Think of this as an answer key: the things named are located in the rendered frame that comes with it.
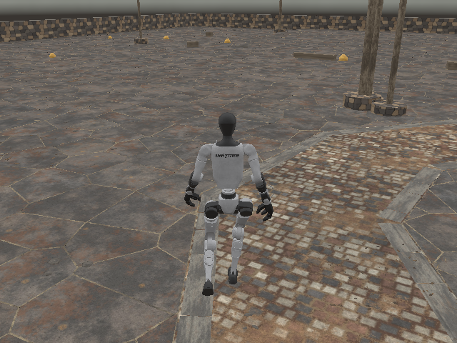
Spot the right robot forearm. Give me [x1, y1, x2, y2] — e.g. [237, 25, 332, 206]
[256, 173, 271, 205]

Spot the left robot forearm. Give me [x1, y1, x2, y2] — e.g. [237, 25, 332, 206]
[186, 171, 199, 195]

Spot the robot left hand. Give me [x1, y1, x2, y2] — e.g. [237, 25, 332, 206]
[184, 193, 201, 207]

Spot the left robot thigh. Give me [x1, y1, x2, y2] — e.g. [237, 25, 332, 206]
[204, 200, 219, 250]

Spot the robot right hand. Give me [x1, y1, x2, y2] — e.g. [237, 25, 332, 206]
[256, 203, 273, 221]

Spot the robot left upper arm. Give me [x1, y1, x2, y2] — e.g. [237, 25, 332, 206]
[191, 144, 213, 182]

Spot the robot right upper arm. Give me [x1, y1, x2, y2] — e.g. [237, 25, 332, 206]
[242, 144, 263, 184]

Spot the right robot foot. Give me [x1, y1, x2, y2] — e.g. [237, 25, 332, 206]
[228, 267, 238, 284]

